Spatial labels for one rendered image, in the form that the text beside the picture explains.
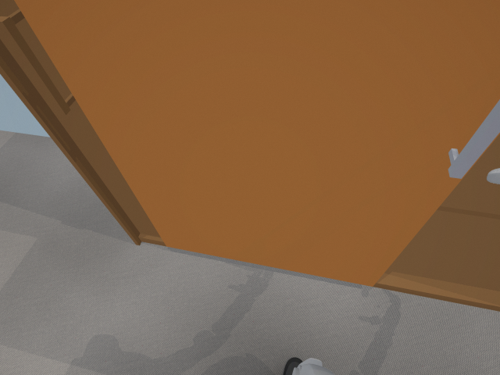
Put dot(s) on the robot right shin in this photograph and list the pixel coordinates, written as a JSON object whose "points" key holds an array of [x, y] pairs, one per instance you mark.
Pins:
{"points": [[312, 361]]}

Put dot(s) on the right robot foot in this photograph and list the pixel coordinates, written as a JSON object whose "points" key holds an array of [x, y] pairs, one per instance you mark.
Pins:
{"points": [[291, 364]]}

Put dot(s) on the wardrobe door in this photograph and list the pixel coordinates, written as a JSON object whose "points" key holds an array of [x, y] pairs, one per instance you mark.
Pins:
{"points": [[304, 135], [79, 128]]}

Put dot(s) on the handle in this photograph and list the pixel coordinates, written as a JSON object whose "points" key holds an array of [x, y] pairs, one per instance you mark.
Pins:
{"points": [[22, 49], [485, 134]]}

